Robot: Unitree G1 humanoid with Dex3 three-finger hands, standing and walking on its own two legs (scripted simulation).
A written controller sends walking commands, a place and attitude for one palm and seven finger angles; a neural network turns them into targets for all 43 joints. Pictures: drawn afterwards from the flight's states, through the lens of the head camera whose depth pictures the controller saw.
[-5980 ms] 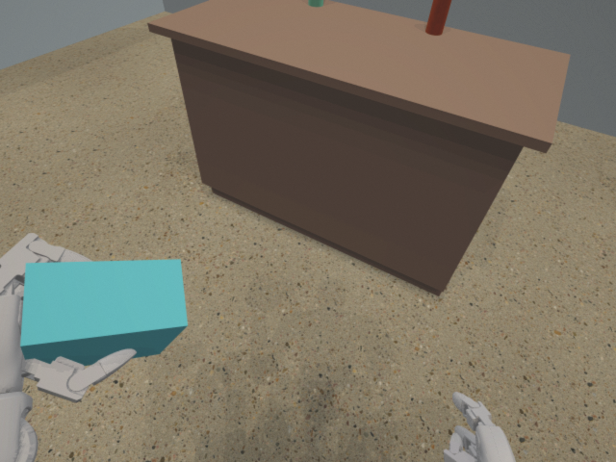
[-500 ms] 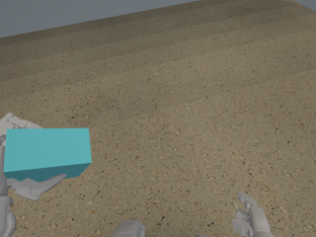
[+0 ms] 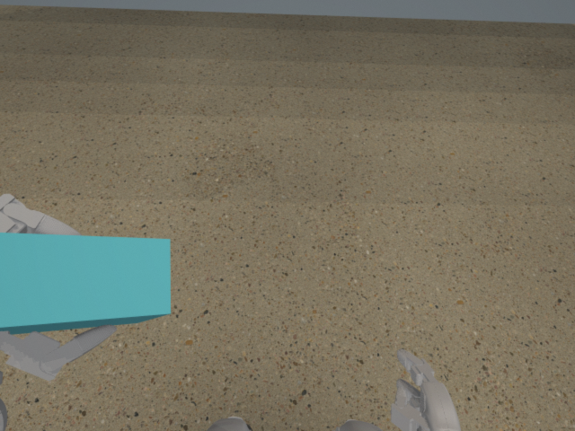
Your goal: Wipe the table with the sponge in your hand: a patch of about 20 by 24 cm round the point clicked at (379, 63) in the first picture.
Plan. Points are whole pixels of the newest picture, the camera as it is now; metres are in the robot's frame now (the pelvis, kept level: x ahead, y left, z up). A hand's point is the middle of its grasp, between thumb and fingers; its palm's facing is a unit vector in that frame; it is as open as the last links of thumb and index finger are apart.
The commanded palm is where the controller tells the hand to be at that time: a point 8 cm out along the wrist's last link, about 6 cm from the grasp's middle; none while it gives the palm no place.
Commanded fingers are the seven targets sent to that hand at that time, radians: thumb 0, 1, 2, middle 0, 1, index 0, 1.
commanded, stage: turn to face it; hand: left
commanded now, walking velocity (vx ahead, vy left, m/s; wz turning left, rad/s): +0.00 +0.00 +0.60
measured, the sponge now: (108, 287) +0.23 +0.19 +0.16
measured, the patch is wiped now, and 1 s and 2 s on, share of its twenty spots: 0.00 0.00 0.00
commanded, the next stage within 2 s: none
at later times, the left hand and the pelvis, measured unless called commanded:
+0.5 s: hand out of the picture +0.04 +0.24 +0.18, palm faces +0.60 -0.68 -0.42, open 11.0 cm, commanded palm -0.04 +0.27 +0.18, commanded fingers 0.00 0.10 1.30 -1.20 -1.60 -1.20 -1.60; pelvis -0.10 -0.04 +0.00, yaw +18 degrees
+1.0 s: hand out of the picture -0.14 +0.21 +0.17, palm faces +0.76 -0.45 -0.47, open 11.0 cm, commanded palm -0.22 +0.21 +0.18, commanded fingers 0.00 0.10 1.30 -1.20 -1.60 -1.20 -1.60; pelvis -0.19 -0.11 +0.00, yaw +35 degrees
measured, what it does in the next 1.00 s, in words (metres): walks backwards, turning left: right foot, then left foot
